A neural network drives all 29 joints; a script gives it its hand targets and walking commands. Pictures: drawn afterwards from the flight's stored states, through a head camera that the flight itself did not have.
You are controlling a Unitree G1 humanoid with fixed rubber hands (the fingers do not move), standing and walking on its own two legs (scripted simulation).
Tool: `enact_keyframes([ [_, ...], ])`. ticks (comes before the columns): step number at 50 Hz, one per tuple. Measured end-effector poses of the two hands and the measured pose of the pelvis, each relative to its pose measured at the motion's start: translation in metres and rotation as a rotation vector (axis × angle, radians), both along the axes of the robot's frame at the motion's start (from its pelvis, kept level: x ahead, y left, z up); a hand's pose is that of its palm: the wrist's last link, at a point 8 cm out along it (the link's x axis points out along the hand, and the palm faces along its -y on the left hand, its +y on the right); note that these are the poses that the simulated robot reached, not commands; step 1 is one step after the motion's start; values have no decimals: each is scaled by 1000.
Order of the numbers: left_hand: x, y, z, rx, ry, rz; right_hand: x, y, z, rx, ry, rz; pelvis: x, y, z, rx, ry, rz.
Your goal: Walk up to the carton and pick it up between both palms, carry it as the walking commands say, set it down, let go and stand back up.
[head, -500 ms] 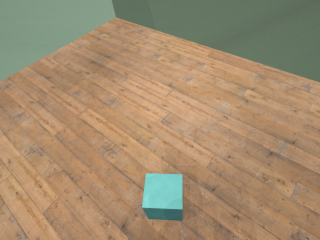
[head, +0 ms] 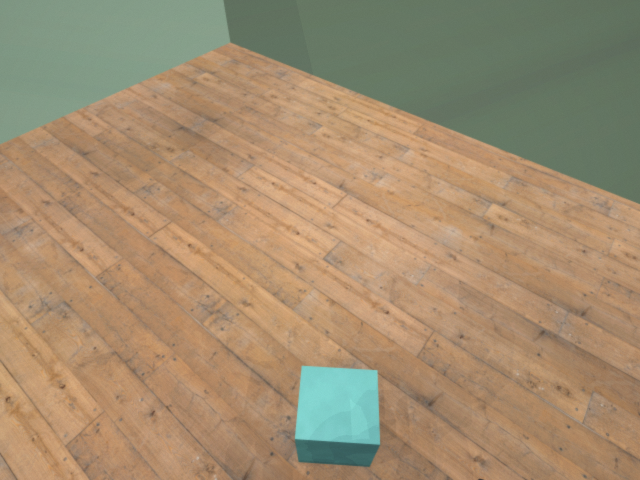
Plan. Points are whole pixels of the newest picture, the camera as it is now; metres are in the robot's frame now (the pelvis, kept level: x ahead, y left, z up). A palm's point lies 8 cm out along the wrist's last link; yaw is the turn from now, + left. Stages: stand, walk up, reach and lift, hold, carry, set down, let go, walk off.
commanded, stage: walk up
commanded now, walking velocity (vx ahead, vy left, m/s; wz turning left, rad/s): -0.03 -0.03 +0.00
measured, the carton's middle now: (336, 417) +0.38 -0.04 -0.65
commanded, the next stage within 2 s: stand in 0.68 s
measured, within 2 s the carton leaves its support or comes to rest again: neither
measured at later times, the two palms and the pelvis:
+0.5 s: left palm out of the picture +0.00 +0.15 -0.12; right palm out of the picture -0.01 -0.31 -0.15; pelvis -0.02 -0.07 +0.01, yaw -1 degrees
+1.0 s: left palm out of the picture -0.04 +0.17 -0.14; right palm out of the picture -0.04 -0.28 -0.14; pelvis -0.03 -0.06 +0.01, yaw +0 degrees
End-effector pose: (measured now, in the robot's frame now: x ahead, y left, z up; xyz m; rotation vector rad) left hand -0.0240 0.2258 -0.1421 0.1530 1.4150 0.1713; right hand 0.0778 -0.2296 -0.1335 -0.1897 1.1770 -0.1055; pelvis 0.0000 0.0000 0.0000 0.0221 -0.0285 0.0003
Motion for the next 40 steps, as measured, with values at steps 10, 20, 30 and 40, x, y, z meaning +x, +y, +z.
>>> enact_keyframes([
  [10, 17, 19, 10, 92, 2, -28, -52, -54, 1, -105, 90, -64, -15, -21, 0, -24, 28, 4],
  [20, 18, -47, 22, 70, -89, -62, -78, -94, -11, -26, 159, -89, -18, -64, 3, 6, 31, -7],
  [30, 37, -72, 16, 31, -127, -71, -99, -76, -17, 15, 214, -102, -16, -71, 2, -28, 26, 0],
  [40, 20, -57, 8, 22, -85, -28, -105, -68, -5, -12, 215, -76, -21, -67, 5, -19, 1, -6],
])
